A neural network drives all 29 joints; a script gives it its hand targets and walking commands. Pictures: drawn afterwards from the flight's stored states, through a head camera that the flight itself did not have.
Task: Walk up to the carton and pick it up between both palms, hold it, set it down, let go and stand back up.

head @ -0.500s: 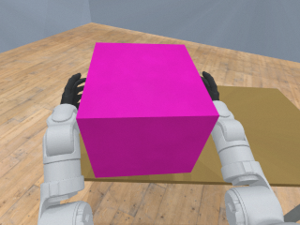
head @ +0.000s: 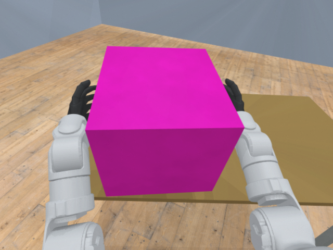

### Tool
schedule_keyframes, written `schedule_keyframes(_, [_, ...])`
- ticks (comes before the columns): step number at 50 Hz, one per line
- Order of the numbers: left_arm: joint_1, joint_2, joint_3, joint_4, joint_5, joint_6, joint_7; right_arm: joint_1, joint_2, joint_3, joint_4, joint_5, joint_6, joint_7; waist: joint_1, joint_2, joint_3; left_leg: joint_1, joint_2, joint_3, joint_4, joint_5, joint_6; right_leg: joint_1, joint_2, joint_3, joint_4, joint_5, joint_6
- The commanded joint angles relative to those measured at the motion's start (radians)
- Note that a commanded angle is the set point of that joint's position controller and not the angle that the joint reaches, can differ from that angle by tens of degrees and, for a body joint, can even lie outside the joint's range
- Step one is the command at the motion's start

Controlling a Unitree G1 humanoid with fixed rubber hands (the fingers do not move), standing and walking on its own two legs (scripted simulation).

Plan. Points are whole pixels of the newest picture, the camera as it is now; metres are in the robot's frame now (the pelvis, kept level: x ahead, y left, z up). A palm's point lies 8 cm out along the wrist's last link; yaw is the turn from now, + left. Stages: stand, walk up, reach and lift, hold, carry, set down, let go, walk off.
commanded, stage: hold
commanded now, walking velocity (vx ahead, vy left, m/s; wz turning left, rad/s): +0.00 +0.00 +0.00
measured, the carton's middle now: (159, 117) +0.39 +0.00 +0.16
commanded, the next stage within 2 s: none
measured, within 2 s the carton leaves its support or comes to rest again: neither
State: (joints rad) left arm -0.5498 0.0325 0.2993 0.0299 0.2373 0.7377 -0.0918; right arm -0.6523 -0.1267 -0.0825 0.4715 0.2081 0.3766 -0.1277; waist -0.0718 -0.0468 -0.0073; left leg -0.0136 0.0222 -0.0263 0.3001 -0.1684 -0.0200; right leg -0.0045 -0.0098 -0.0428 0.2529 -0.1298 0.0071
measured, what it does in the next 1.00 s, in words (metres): stands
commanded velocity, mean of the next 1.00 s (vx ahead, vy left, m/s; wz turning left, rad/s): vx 0.00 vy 0.00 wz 0.00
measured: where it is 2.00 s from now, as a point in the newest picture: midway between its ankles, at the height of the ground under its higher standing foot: outside the picture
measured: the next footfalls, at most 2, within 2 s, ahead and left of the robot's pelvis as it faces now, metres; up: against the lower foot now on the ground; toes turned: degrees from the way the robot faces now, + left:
none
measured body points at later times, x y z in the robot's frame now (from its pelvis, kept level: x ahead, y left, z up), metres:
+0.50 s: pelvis +0.01 +0.00 +0.00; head -0.04 +0.02 +0.45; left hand +0.37 +0.18 +0.20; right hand +0.38 -0.18 +0.20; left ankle +0.01 +0.13 -0.75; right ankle +0.01 -0.12 -0.75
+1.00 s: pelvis +0.00 +0.00 +0.00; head -0.05 +0.02 +0.45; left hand +0.36 +0.18 +0.20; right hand +0.37 -0.18 +0.20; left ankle +0.01 +0.13 -0.75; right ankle +0.01 -0.12 -0.75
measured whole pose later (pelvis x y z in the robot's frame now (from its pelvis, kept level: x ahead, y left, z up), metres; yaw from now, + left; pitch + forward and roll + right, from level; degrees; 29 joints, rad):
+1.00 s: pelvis +0.00 +0.00 +0.00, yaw -1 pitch -7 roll -1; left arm -0.55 0.03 0.30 0.04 0.24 0.73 -0.10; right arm -0.66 -0.13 -0.08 0.49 0.22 0.38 -0.13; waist -0.07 -0.05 0.00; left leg -0.01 0.03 -0.02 0.30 -0.17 -0.02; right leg 0.00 -0.01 -0.03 0.25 -0.12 0.01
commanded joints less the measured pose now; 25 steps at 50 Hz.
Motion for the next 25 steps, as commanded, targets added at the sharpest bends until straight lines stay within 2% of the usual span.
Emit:
schedule_keyframes(1, [-0.571, -0.448, -0.438, -0.078, -0.123, -0.052, -0.117, -0.672, 0.507, 0.379, -0.264, 0.079, -0.038, 0.117, -0.004, 0.051, -0.299, -0.005, -0.073, 0.063, -0.031, 0.219, -0.011, 0.128, 0.060, -0.025, -0.004, 0.160, 0.018])
schedule_keyframes(2, [-0.567, -0.424, -0.403, 0.015, -0.098, -0.041, -0.125, -0.676, 0.476, 0.337, -0.173, 0.067, -0.025, 0.123, -0.002, 0.058, -0.208, -0.005, -0.069, 0.065, -0.051, 0.162, -0.011, 0.061, 0.058, -0.023, -0.027, 0.072, 0.015])
schedule_keyframes(3, [-0.563, -0.442, -0.407, -0.005, -0.105, -0.042, -0.133, -0.665, 0.492, 0.335, -0.180, 0.060, -0.031, 0.126, -0.003, 0.047, -0.224, 0.006, -0.067, 0.065, -0.051, 0.160, -0.007, 0.063, 0.060, -0.026, -0.031, 0.058, 0.018])
schedule_keyframes(4, [-0.581, -0.445, -0.416, -0.015, -0.111, -0.044, -0.136, -0.674, 0.488, 0.326, -0.184, 0.059, -0.036, 0.127, -0.012, 0.063, -0.238, 0.006, -0.067, 0.067, -0.049, 0.160, -0.012, 0.057, 0.059, -0.026, -0.031, 0.049, 0.013])
schedule_keyframes(5, [-0.589, -0.449, -0.419, -0.021, -0.116, -0.048, -0.135, -0.688, 0.493, 0.338, -0.193, 0.067, -0.040, 0.129, -0.003, 0.064, -0.246, 0.003, -0.063, 0.064, -0.044, 0.181, -0.013, 0.070, 0.063, -0.028, -0.027, 0.058, 0.009])
schedule_keyframes(9, [-0.609, -0.464, -0.474, -0.096, -0.155, -0.075, -0.113, -0.696, 0.499, 0.371, -0.260, 0.099, -0.055, 0.125, -0.016, 0.084, -0.373, 0.080, -0.070, 0.052, 0.004, 0.318, -0.034, 0.093, 0.074, -0.029, -0.005, 0.176, 0.018])
schedule_keyframes(13, [-0.563, -0.446, -0.415, -0.004, -0.122, -0.063, -0.118, -0.702, 0.488, 0.366, -0.233, 0.079, -0.047, 0.125, 0.009, 0.040, -0.285, 0.026, -0.070, 0.060, -0.026, 0.221, -0.009, 0.076, 0.068, -0.026, -0.025, 0.110, 0.019])
schedule_keyframes(14, [-0.560, -0.444, -0.417, -0.026, -0.125, -0.065, -0.120, -0.672, 0.491, 0.361, -0.223, 0.072, -0.046, 0.122, 0.002, 0.034, -0.297, 0.036, -0.071, 0.061, -0.026, 0.226, -0.008, 0.083, 0.066, -0.027, -0.021, 0.130, 0.022])
schedule_keyframes(15, [-0.572, -0.447, -0.433, -0.065, -0.139, -0.069, -0.120, -0.683, 0.504, 0.374, -0.259, 0.083, -0.053, 0.119, 0.000, 0.033, -0.336, 0.043, -0.071, 0.060, -0.019, 0.247, -0.009, 0.101, 0.067, -0.027, -0.014, 0.155, 0.025])
schedule_keyframes(16, [-0.568, -0.446, -0.431, -0.051, -0.141, -0.068, -0.119, -0.699, 0.509, 0.383, -0.277, 0.089, -0.054, 0.113, 0.005, 0.033, -0.340, 0.037, -0.075, 0.061, -0.013, 0.257, -0.008, 0.105, 0.064, -0.023, -0.013, 0.180, 0.029])
schedule_keyframes(17, [-0.573, -0.457, -0.445, -0.090, -0.145, -0.073, -0.115, -0.697, 0.521, 0.401, -0.296, 0.101, -0.058, 0.110, 0.010, 0.048, -0.372, 0.047, -0.075, 0.061, 0.001, 0.304, -0.015, 0.128, 0.069, -0.023, -0.001, 0.220, 0.028])
schedule_keyframes(18, [-0.576, -0.453, -0.451, -0.102, -0.153, -0.075, -0.113, -0.691, 0.519, 0.403, -0.303, 0.108, -0.056, 0.106, 0.000, 0.049, -0.378, 0.059, -0.077, 0.057, 0.009, 0.327, -0.019, 0.131, 0.071, -0.024, 0.002, 0.244, 0.030])
schedule_keyframes(20, [-0.558, -0.436, -0.426, -0.074, -0.129, -0.067, -0.118, -0.656, 0.506, 0.396, -0.257, 0.104, -0.040, 0.104, 0.002, 0.051, -0.308, 0.047, -0.077, 0.060, -0.001, 0.305, -0.021, 0.115, 0.067, -0.023, -0.005, 0.229, 0.029])
schedule_keyframes(23, [-0.531, -0.423, -0.415, -0.097, -0.120, -0.055, -0.125, -0.619, 0.495, 0.403, -0.256, 0.107, -0.026, 0.100, 0.003, 0.049, -0.308, 0.054, -0.076, 0.062, -0.003, 0.319, -0.022, 0.132, 0.067, -0.022, -0.001, 0.254, 0.030])
schedule_keyframes(25, [-0.533, -0.420, -0.421, -0.101, -0.117, -0.046, -0.134, -0.610, 0.483, 0.385, -0.245, 0.104, -0.020, 0.099, -0.011, 0.068, -0.269, 0.048, -0.075, 0.062, -0.009, 0.297, -0.030, 0.114, 0.065, -0.024, -0.006, 0.220, 0.025])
